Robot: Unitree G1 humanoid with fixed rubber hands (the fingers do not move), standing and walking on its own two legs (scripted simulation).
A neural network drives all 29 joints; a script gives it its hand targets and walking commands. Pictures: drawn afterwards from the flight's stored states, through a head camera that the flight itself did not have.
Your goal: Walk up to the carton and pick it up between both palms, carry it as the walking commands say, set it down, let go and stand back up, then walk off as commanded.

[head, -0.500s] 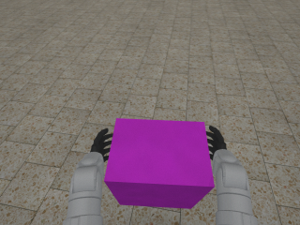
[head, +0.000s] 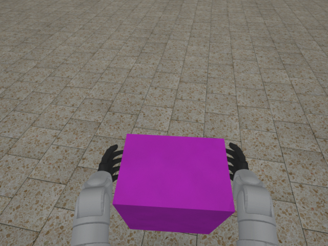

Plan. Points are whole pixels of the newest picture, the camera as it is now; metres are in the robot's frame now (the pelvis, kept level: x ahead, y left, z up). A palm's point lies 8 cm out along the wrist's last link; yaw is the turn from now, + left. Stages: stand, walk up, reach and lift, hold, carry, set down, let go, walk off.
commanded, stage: reach and lift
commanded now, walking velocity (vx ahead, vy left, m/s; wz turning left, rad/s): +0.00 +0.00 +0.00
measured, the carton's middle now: (171, 188) +0.27 +0.00 -0.03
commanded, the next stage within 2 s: hold in 0.04 s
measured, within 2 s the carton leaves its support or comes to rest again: neither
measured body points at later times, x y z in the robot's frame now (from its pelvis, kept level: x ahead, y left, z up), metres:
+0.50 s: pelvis +0.00 +0.00 +0.00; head -0.03 +0.00 +0.45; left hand +0.27 +0.16 +0.03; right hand +0.28 -0.17 +0.03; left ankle -0.02 +0.12 -0.75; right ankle +0.04 -0.11 -0.75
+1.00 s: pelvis +0.00 +0.00 -0.01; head -0.03 +0.00 +0.44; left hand +0.28 +0.17 +0.04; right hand +0.29 -0.16 +0.04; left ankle -0.02 +0.12 -0.74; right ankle +0.04 -0.11 -0.75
